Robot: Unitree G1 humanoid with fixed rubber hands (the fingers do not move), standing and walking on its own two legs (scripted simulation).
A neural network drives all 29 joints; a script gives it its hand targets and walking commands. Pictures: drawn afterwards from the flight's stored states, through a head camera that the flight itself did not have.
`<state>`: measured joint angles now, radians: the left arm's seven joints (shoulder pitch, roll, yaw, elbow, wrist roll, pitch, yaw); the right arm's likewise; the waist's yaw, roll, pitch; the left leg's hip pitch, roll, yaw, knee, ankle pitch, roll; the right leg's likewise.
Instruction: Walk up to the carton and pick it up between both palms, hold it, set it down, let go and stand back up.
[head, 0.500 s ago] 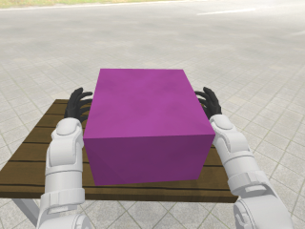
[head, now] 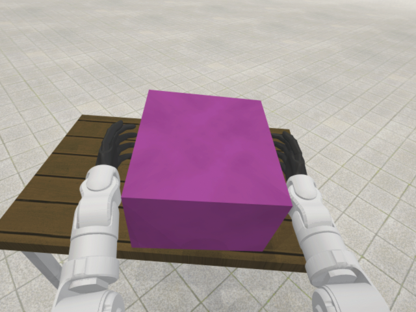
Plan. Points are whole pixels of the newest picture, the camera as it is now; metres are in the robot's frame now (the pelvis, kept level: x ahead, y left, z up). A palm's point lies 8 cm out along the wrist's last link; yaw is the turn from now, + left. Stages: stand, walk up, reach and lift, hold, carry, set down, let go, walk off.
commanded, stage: set down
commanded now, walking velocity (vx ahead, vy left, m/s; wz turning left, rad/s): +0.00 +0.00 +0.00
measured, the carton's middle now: (202, 166) +0.42 -0.01 +0.09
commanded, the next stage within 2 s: none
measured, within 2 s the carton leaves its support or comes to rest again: neither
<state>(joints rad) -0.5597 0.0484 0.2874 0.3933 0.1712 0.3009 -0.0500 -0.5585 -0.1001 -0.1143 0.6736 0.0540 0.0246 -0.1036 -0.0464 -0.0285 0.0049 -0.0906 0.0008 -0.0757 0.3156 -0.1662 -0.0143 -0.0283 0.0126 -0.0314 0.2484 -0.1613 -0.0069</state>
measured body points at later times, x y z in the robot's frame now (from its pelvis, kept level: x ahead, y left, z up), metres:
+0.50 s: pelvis +0.01 +0.00 +0.00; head +0.00 +0.02 +0.45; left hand +0.41 +0.17 +0.12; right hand +0.39 -0.19 +0.11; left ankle +0.01 +0.13 -0.75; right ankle -0.01 -0.11 -0.75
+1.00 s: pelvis +0.01 +0.00 +0.00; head +0.03 +0.01 +0.45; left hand +0.43 +0.16 +0.09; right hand +0.41 -0.20 +0.08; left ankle +0.01 +0.13 -0.75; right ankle -0.01 -0.11 -0.75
